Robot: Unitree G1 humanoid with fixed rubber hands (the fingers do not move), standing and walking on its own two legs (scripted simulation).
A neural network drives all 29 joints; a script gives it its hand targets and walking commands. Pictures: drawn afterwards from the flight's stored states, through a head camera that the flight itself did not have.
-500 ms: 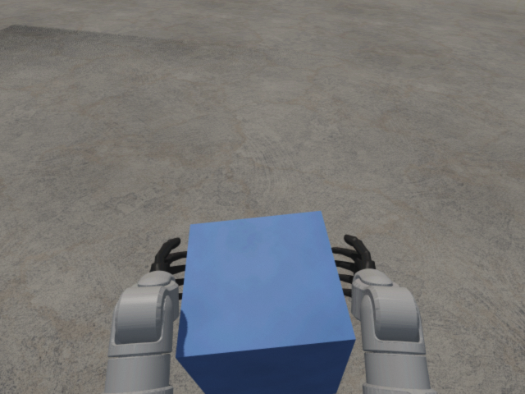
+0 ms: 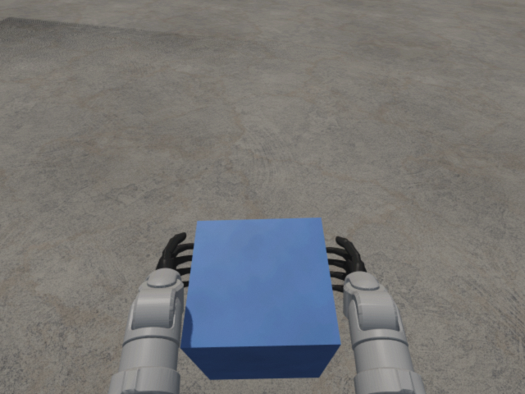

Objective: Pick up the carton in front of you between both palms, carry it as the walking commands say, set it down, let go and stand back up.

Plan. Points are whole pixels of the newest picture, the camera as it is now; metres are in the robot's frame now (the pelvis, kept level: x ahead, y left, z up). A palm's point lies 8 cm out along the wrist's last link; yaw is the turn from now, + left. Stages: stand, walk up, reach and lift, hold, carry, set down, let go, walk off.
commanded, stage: carry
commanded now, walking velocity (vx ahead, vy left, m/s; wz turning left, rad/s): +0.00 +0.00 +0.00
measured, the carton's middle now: (261, 304) +0.30 +0.00 -0.06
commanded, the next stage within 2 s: hold in 0.28 s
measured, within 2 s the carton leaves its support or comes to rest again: neither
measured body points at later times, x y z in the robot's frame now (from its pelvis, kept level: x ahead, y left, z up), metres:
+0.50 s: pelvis -0.02 +0.00 +0.01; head -0.05 +0.01 +0.46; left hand +0.29 +0.14 +0.04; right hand +0.27 -0.16 +0.04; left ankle +0.04 +0.11 -0.74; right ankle -0.01 -0.11 -0.74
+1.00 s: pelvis -0.02 +0.01 +0.00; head -0.08 +0.02 +0.45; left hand +0.30 +0.13 +0.05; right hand +0.26 -0.18 +0.05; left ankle +0.04 +0.11 -0.74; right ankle -0.01 -0.11 -0.74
